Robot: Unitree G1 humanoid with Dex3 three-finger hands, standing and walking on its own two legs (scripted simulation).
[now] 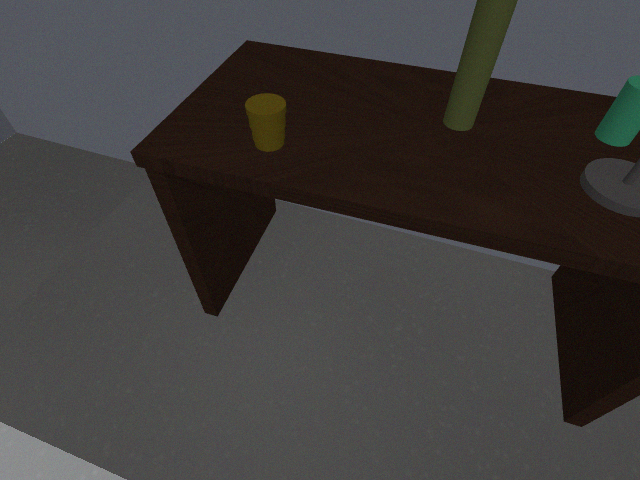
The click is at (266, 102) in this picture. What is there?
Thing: tapered cup
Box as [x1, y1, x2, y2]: [245, 93, 285, 151]
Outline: 257,94 250,97 245,102 246,113 249,119 250,128 252,130 253,140 255,142 256,147 261,150 275,150 281,147 283,144 285,125 285,101 282,97 275,94
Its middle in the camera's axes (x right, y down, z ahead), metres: -0.11 -0.26 +0.85
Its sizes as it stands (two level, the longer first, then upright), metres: 0.085 0.085 0.097
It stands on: a support 0.73 m high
